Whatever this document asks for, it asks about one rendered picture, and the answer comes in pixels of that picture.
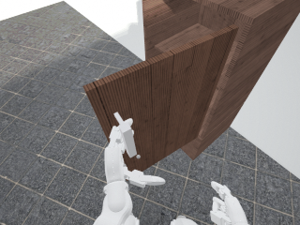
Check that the left robot forearm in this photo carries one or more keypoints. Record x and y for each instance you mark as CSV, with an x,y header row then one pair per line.
x,y
117,204

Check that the robot left thigh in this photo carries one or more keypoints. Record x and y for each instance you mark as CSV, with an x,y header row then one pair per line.
x,y
131,220

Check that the left robot hand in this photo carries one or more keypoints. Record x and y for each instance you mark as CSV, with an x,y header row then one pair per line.
x,y
114,163

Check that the cupboard door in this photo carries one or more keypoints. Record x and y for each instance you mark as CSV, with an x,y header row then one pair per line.
x,y
167,96

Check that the handle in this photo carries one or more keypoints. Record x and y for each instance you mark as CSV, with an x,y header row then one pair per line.
x,y
127,136

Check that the right robot hand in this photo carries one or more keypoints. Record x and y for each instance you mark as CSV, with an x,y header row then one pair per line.
x,y
229,211

